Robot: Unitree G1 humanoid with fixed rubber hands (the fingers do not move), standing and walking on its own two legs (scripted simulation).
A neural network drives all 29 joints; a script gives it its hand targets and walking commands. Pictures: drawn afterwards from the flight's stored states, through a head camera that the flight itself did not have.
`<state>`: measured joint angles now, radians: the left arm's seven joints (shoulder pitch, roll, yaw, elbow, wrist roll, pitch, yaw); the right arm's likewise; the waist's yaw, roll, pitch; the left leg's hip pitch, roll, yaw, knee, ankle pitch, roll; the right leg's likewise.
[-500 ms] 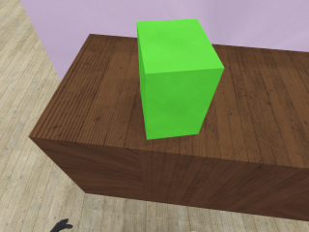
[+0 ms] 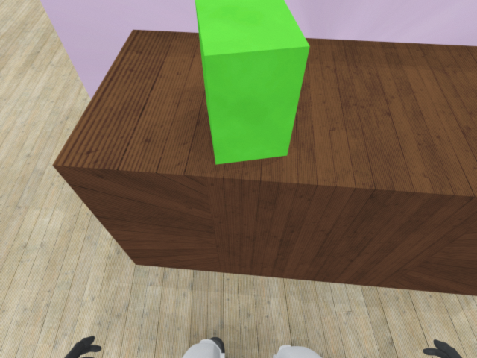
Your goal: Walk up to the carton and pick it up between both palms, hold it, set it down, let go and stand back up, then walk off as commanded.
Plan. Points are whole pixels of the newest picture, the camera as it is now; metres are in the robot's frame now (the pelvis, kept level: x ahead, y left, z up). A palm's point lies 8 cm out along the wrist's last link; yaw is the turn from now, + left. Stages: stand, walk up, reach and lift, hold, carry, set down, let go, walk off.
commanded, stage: walk off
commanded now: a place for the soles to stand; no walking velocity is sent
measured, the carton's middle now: (244, 82) +0.66 +0.02 +0.06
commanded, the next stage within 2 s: none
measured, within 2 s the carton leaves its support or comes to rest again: neither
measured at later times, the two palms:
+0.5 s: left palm out of the picture -0.04 +0.30 -0.07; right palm out of the picture -0.06 -0.36 -0.10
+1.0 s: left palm out of the picture -0.27 +0.39 -0.11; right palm out of the picture -0.20 -0.26 -0.05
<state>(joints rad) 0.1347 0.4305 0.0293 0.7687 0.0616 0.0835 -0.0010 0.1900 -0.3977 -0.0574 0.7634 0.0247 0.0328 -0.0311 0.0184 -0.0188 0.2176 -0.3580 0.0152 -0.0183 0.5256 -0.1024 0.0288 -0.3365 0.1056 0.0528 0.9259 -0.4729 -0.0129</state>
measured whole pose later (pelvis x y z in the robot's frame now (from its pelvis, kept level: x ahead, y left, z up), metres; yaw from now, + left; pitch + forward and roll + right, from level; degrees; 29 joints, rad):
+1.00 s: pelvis -0.28 +0.06 +0.02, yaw -1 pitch -1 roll -4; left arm 0.35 0.44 0.06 0.91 0.06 0.06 0.02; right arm 0.24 -0.38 -0.06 0.72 0.02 0.06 0.00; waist -0.01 -0.02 0.10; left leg -0.29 -0.10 0.02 0.39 -0.13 0.03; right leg -0.22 0.14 0.12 0.68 -0.47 0.01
